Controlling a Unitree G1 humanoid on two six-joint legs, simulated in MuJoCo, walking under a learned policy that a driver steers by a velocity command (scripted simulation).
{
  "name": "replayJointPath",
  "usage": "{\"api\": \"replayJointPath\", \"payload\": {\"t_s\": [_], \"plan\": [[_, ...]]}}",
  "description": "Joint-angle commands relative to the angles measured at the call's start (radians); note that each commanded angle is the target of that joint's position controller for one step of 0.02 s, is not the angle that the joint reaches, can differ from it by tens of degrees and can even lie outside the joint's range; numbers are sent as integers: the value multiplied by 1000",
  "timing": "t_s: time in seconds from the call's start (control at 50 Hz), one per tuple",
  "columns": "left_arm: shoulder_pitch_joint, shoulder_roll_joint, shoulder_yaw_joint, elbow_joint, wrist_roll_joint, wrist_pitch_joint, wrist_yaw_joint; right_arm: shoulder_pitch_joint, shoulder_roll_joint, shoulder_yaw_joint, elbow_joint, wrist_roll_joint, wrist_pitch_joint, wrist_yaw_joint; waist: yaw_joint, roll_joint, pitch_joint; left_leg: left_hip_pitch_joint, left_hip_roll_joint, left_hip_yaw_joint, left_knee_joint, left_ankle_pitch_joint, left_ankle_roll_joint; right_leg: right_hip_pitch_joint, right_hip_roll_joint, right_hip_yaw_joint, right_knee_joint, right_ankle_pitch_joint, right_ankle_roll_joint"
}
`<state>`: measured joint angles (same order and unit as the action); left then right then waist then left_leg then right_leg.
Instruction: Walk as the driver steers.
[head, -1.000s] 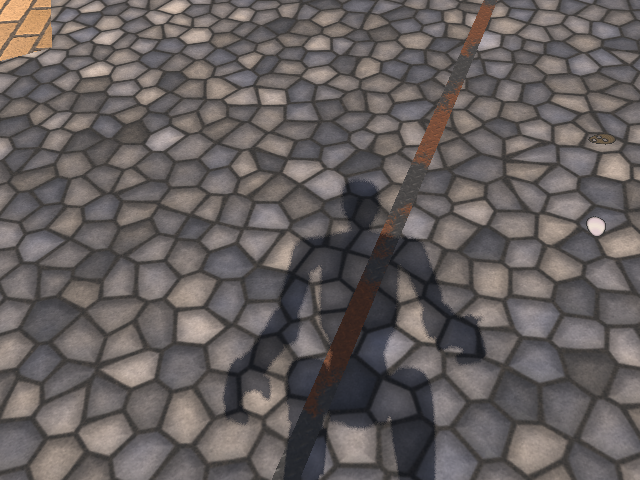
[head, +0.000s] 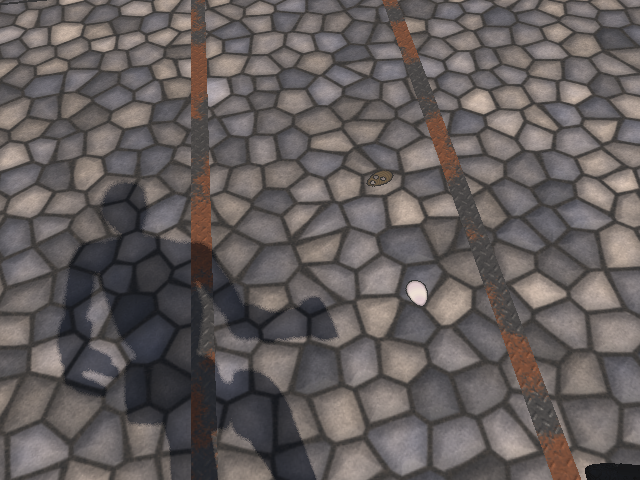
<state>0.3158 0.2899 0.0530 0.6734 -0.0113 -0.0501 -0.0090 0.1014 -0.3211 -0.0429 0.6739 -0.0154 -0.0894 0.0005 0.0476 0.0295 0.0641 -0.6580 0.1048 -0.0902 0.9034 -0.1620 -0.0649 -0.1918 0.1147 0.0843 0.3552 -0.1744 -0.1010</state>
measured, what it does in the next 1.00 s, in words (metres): walks ahead: left foot, then right foot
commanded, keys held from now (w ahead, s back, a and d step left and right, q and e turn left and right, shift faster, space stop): w+e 0.04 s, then w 0.36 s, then w+q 0.60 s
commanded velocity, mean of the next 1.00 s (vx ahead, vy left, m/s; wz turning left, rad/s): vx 0.50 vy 0.00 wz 0.07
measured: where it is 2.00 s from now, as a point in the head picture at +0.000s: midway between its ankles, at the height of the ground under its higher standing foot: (269, 238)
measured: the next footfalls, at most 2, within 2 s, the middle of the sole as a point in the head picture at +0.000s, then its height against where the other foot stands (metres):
left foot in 0.22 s outside the picture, level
right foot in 0.70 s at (415, 430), level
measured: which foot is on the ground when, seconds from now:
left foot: up 0.00-0.20, down 0.22-0.72, up 0.74-1.00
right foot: down 0.00-0.22, up 0.24-0.68, down 0.70-1.00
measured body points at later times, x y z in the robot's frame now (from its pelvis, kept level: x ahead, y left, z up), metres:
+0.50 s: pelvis +0.28 +0.06 +0.00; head +0.31 +0.07 +0.45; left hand +0.49 +0.29 -0.09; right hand +0.27 -0.22 -0.12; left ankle +0.27 +0.16 -0.75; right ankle +0.36 -0.12 -0.69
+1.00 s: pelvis +0.54 +0.00 +0.00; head +0.56 +0.00 +0.45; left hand +0.55 +0.29 -0.12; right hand +0.74 -0.25 -0.10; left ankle +0.62 +0.17 -0.68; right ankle +0.51 -0.11 -0.75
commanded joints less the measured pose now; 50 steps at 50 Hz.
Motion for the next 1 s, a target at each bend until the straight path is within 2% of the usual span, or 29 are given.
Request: {"api": "replayJointPath", "payload": {"t_s": [0.02, 0.08, 0.12, 0.16, 0.18, 0.2, 0.22, 0.24, 0.26, 0.28, 0.3, 0.32, 0.34, 0.4, 0.48, 0.54, 0.6, 0.66, 0.68, 0.7, 0.72, 0.74, 0.76, 0.78, 0.8, 0.82, 0.86, 0.9, 1.0], "plan": [[-24, 178, 51, -60, -8, -10, 19, -63, -38, -3, -63, 2, -9, 5, 0, -90, -53, 113, -57, 40, -213, 197, -21, -73, -191, 158, -113, 159, -139], [26, 180, 51, -30, -12, -5, 22, -125, -50, -4, -74, 19, -21, 21, 31, -111, -51, 170, -82, 36, -329, 273, -10, -44, -219, 196, -88, 77, -120], [50, 162, 46, -10, -13, -3, 22, -129, -73, -13, -76, 20, -30, 30, 32, -124, -51, 173, -77, 19, -377, 245, 16, 27, -255, 242, -41, 57, -109], [48, 163, 47, 3, -8, 1, 22, -99, -93, -24, -73, 21, -35, 33, 10, -152, -44, 199, -77, 25, -395, 152, 52, 79, -286, 280, 4, 99, -94], [38, 160, 46, 5, -7, 5, 20, -54, -99, -30, -62, 20, -38, 31, -19, -162, -50, 257, -86, 46, -422, 119, 75, 86, -280, 280, 42, 153, -81], [35, 137, 38, 4, -3, 6, 18, 32, -122, -45, -40, 14, -41, 26, -62, -152, -96, 382, -94, 64, -451, 110, 105, 82, -235, 253, 143, 258, -58], [39, 91, 19, -10, 8, 6, 16, 169, -163, -58, -26, 1, -45, 19, -123, -87, -229, 609, 26, -53, -424, 112, 168, 1, -181, 198, 381, 199, -22], [171, 32, -1, -20, -13, -5, 17, 287, -260, -86, 8, -10, -36, 20, -99, 194, -369, 958, 233, -475, -486, -73, 337, -339, -26, 70, 744, -127, 65], [168, 87, 4, -14, -24, -13, 20, 322, -186, -72, 30, 22, -31, 34, -117, 238, -354, 988, 289, -720, -616, -334, 366, -517, -29, 106, 896, -393, 80], [62, 156, 23, -21, -33, -14, 20, 269, -123, -53, 24, 30, -27, 32, -133, 121, -204, 876, 260, -606, -635, -391, 322, -581, -79, 121, 949, -322, 75], [-19, 155, 21, -40, -22, -14, 21, 215, -100, -43, 13, 20, -20, 29, -121, 47, -133, 765, 216, -469, -638, -306, 290, -568, -122, 73, 933, -252, 73], [-69, 140, 20, -56, -4, -19, 18, 180, -79, -34, 17, 14, -15, 28, -103, 23, -64, 662, 173, -377, -662, -194, 288, -561, -155, 47, 868, -197, 76], [-70, 127, 22, -57, 3, -20, 15, 163, -61, -26, 18, 6, -17, 25, -78, 45, -54, 607, 140, -312, -680, -101, 276, -516, -189, 39, 810, -150, 76], [-47, 76, 10, -44, 2, -16, 8, 174, -65, -25, 36, 16, -23, 22, -59, 76, -65, 556, 103, -199, -723, 79, 289, -461, -207, -3, 715, -111, 95], [-184, 36, -8, -89, 17, -31, 7, 221, -110, -36, 69, 32, -10, 11, -89, 44, -37, 544, 77, -129, -749, 200, 296, -462, -200, -31, 445, 42, 127], [-278, 29, -12, -101, 8, -45, -7, 267, -127, -39, 92, 39, 4, 2, -120, 44, -26, 520, 53, -90, -730, 213, 273, -373, -158, -48, 265, 185, 143], [-351, 44, -6, -121, -2, -59, -22, 322, -129, -41, 113, 44, 20, -4, -134, 53, -21, 548, 78, -134, -689, 185, 260, -320, -132, -37, 180, 213, 136], [-317, 87, 14, -116, -4, -70, -23, 314, -149, -50, 115, 45, 33, -13, -86, 76, -35, 582, 106, -190, -617, 193, 230, -214, -125, -27, 112, 140, 101], [-240, 110, 28, -93, -2, -72, -18, 301, -144, -49, 112, 44, 36, -15, -39, 72, -72, 563, 79, -173, -541, 264, 209, -92, -119, -41, 75, 133, 77], [-121, 150, 47, -68, 8, -73, -7, 293, -114, -39, 103, 36, 35, -13, 20, 54, -160, 495, 22, -137, -380, 281, 178, 107, -162, -18, 82, 133, 41], [55, 222, 66, -51, 22, -67, 5, 282, -45, -14, 64, 9, 31, -13, 88, -78, -328, 319, -58, -72, -71, 31, 137, 386, -362, 175, 119, 120, -20], [86, 267, 75, -26, 22, -49, -2, 429, 32, 8, 42, 40, 19, -11, 15, -369, -439, -5, -156, -4, 220, -442, 90, 612, -560, 582, 24, -93, -166], [62, 162, 53, -32, 13, -47, -5, 377, -78, -19, 62, 62, 20, -15, 44, -238, -336, -105, -96, -61, 335, -404, 85, 521, -526, 609, -47, -284, -144], [12, 115, 38, -30, 8, -48, -3, 283, -120, -35, 44, 65, 25, -14, 45, -170, -204, -130, -62, -46, 350, -309, 86, 399, -486, 450, -66, -255, -107], [-48, 92, 28, -27, 13, -49, -5, 250, -106, -36, 40, 55, 31, -16, 14, -116, -140, -90, -29, -29, 329, -235, 79, 281, -440, 339, -92, -136, -90], [-85, 67, 22, -19, 18, -50, -7, 231, -93, -39, 32, 44, 36, -13, -9, -124, -93, -67, -7, -29, 293, -187, 72, 198, -409, 257, -120, -50, -89], [-123, 58, 25, -4, 24, -61, -6, 241, -53, -37, 30, 48, 55, -5, -45, -153, -63, 6, 20, -19, 259, -137, 64, 94, -371, 132, -174, 52, -81], [-126, 79, 35, 16, 20, -72, -3, 214, -30, -34, 10, 43, 67, -2, -55, -124, -40, -10, 28, -13, 218, -94, 51, 65, -377, 56, -207, 137, -95], [-110, 133, 51, 54, 17, -66, 8, 94, -10, -21, -38, 38, 60, 23, -25, -82, -13, -9, 25, 19, -47, 132, 49, 90, -360, -116, -228, 235, -86]]}}
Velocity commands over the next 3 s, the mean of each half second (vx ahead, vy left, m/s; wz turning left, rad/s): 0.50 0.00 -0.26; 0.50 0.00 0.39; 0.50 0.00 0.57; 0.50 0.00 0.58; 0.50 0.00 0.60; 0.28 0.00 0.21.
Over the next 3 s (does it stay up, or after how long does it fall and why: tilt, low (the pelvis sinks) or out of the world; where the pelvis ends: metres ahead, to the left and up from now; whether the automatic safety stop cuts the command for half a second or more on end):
stays up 1.34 0.60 -0.01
